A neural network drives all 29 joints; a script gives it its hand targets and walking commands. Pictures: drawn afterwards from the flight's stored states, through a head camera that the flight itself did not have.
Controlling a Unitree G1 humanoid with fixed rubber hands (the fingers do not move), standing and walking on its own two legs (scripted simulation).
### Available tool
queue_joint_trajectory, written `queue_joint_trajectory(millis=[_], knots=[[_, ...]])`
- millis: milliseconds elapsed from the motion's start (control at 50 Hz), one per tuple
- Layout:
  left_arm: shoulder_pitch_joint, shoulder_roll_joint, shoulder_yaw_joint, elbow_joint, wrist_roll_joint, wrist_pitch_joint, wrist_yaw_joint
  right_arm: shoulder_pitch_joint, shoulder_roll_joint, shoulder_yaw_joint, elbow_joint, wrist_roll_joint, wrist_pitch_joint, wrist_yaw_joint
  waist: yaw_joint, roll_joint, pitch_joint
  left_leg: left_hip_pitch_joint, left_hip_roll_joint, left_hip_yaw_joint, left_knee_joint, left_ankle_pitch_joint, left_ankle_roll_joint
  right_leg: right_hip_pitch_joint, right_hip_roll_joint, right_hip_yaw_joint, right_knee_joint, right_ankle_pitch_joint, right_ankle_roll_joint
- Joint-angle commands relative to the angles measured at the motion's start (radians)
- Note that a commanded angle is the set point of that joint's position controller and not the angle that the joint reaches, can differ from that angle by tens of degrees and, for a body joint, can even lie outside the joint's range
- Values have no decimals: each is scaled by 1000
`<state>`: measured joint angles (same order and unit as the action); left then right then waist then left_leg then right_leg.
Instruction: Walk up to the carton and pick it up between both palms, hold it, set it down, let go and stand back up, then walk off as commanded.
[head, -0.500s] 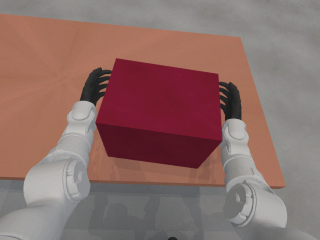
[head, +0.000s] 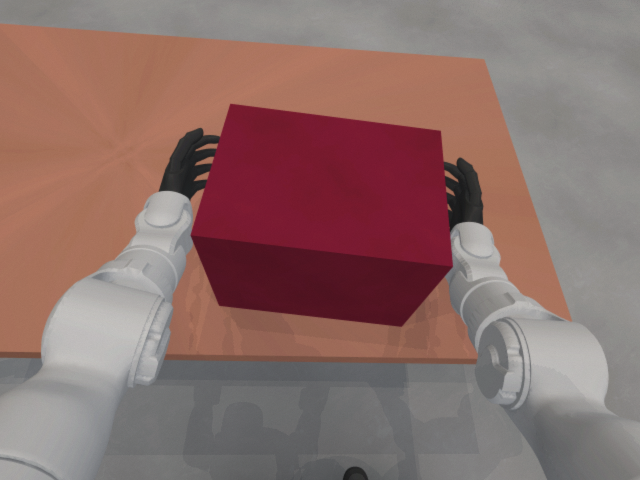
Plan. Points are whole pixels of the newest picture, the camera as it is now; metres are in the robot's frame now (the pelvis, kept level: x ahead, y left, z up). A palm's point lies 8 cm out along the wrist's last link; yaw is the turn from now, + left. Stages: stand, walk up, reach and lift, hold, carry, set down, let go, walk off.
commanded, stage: set down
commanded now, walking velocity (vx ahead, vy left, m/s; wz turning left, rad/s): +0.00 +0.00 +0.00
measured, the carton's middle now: (322, 224) +0.44 -0.02 +0.00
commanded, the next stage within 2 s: none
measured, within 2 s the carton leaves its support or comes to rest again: neither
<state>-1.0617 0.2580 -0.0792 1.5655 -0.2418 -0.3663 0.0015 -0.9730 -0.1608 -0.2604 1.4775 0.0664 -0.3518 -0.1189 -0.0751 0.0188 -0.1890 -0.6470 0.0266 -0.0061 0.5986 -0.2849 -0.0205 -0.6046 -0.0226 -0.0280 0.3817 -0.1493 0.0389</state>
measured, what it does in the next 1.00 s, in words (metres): shifts its weight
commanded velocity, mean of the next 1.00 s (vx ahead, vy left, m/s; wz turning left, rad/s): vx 0.00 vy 0.00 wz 0.00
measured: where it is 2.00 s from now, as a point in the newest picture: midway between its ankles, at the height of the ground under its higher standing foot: outside the picture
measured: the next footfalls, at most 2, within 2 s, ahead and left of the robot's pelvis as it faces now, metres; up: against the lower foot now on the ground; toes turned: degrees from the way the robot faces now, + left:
none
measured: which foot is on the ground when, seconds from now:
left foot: down 0.00-1.00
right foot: down 0.00-1.00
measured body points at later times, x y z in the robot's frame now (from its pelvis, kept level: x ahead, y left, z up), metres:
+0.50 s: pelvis -0.05 +0.00 -0.01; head +0.03 +0.02 +0.43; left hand +0.42 +0.19 +0.06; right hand +0.37 -0.24 +0.03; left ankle -0.05 +0.10 -0.73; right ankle -0.01 -0.16 -0.73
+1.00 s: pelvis -0.06 +0.00 -0.01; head +0.01 +0.01 +0.43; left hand +0.38 +0.20 +0.03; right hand +0.32 -0.25 +0.01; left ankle -0.05 +0.10 -0.73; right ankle -0.01 -0.16 -0.73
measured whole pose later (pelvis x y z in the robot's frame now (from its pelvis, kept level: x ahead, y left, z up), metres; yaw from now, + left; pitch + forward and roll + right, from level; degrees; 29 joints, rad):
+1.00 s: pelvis -0.06 +0.00 -0.01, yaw +0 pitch +17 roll -3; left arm -0.84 0.33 -0.16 1.39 -0.35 -0.41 -0.07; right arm -0.62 -0.24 0.01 1.19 0.32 -0.39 -0.11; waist -0.07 0.02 -0.19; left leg -0.69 0.03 -0.01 0.68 -0.30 -0.01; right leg -0.68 -0.02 -0.03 0.53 -0.15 0.04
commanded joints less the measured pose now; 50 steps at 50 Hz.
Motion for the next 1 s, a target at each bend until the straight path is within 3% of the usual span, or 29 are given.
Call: queue_joint_trajectory(millis=[0,20,40,80,100,180,240,280,300,320,380,420,460,480,540,580,600,640,660,680,740,760,840,880,900,920,940,960,980], knots=[[-487,254,-14,-20,-54,-82,-3,-335,-178,173,-75,173,-85,-4,-29,67,-767,280,-5,9,103,784,-107,166,50,-32,193,470,-27],[-469,257,-38,-19,-36,-79,-15,-310,-205,160,-26,165,-99,-17,-65,109,-739,322,-10,3,116,822,-119,150,53,-38,177,486,-31],[-509,252,-27,25,-45,-71,-15,-328,-208,167,2,183,-91,-10,-56,100,-702,262,-20,19,97,749,-113,157,48,-37,185,479,-24],[-501,213,-77,60,-57,-60,-22,-352,-235,148,73,203,-82,-7,-94,116,-629,282,-6,-10,100,713,-122,61,52,-41,176,368,-31],[-463,232,-55,-7,-46,-69,-30,-313,-215,201,14,217,-98,-3,-36,121,-678,335,-13,0,108,779,-122,74,54,-37,161,407,-32],[-395,225,-76,13,-61,-64,-41,-251,-222,234,21,251,-113,3,-63,105,-646,328,-24,-2,103,725,-117,90,53,-42,166,408,-22],[-399,271,-71,15,-101,-84,-43,-295,-238,279,-106,298,-115,13,-11,74,-639,234,-40,-5,91,582,-97,110,53,-36,183,324,-27],[-446,259,-115,41,-112,-83,-36,-345,-260,252,-103,282,-87,19,-55,68,-582,231,-24,-16,62,496,-88,63,54,-48,192,245,-16],[-433,258,-124,8,-131,-87,-38,-294,-251,262,-90,305,-86,20,-47,104,-582,252,-24,-12,59,502,-98,65,43,-50,189,250,-24],[-413,254,-120,18,-133,-76,-43,-287,-243,292,-106,313,-76,22,-36,67,-575,230,-34,-13,53,437,-87,87,46,-48,174,218,-23],[-396,266,-173,81,-160,-87,-44,-288,-287,265,-98,306,-64,22,-69,70,-505,188,-32,-29,39,313,-71,57,40,-52,211,166,-22],[-358,292,-153,39,-169,-96,-49,-250,-253,319,-130,337,-51,26,-12,56,-507,163,-45,2,48,279,-46,83,39,-48,208,143,-23],[-332,283,-159,30,-171,-93,-60,-219,-250,317,-114,337,-46,16,-40,28,-479,168,-45,-20,30,249,-49,131,37,-42,211,143,-19],[-372,292,-150,23,-168,-91,-60,-249,-263,320,-133,334,-42,19,-23,56,-505,186,-49,-6,38,261,-51,105,40,-52,211,127,-23],[-325,283,-191,16,-181,-94,-67,-223,-265,303,-186,338,-53,15,-52,76,-525,203,-49,-19,40,235,-59,91,38,-53,201,129,-27],[-287,272,-144,12,-170,-89,-59,-197,-235,344,-221,350,-44,20,17,50,-498,186,-45,-24,23,247,-57,144,39,-47,221,126,-29],[-364,302,-156,73,-180,-87,-65,-281,-265,320,-184,332,-20,16,-18,2,-451,138,-55,-20,26,184,-41,98,43,-54,228,61,-18],[-335,294,-161,35,-193,-93,-63,-251,-251,304,-250,323,-18,13,-14,25,-442,134,-45,-13,13,93,-44,116,30,-46,224,-12,-26],[-375,304,-171,12,-188,-93,-59,-260,-262,274,-214,309,-15,15,-42,51,-447,135,-37,-25,22,85,-45,96,38,-58,234,-10,-30],[-229,254,-176,-81,-172,-89,-62,-125,-249,286,-252,321,-37,9,-35,56,-491,228,-20,-37,9,204,-57,132,44,-56,237,113,-23],[-109,280,-86,-58,-113,-72,-79,-11,-218,374,-224,349,-61,-3,17,30,-456,269,-44,-20,37,288,-51,196,48,-33,200,176,-26],[-179,277,-81,-72,-100,-74,-72,-67,-234,343,-204,334,-58,2,20,73,-453,260,-50,-26,16,280,-55,181,51,-38,204,153,-25],[-128,288,-56,-204,-112,-83,-72,2,-214,362,-358,356,-82,-5,42,62,-492,303,-50,-11,28,328,-58,210,58,-32,191,173,-23],[-188,323,-61,-268,-126,-80,-78,-50,-238,323,-383,340,-52,-5,23,73,-502,281,-44,-25,20,267,-54,193,53,-37,183,113,-36],[-43,268,-77,-327,-122,-82,-83,42,-203,352,-439,357,-79,0,42,75,-497,342,-34,-24,10,340,-59,194,58,-36,188,165,-30],[-100,294,-73,-401,-115,-88,-70,32,-211,332,-468,361,-87,-1,48,146,-575,389,-24,-23,25,386,-78,174,63,-41,186,158,-34],[13,265,-50,-486,-104,-69,-70,157,-207,342,-514,372,-97,1,54,129,-567,473,-13,-34,16,505,-94,223,63,-36,169,242,-26],[-2,317,-6,-474,-82,-51,-73,140,-215,365,-534,372,-84,1,73,134,-564,461,-26,-22,26,485,-85,232,66,-20,161,223,-27],[-53,340,14,-350,-76,-23,-80,87,-241,337,-487,335,-47,-4,56,103,-459,377,-41,-2,11,319,-63,209,61,-24,137,116,-32]])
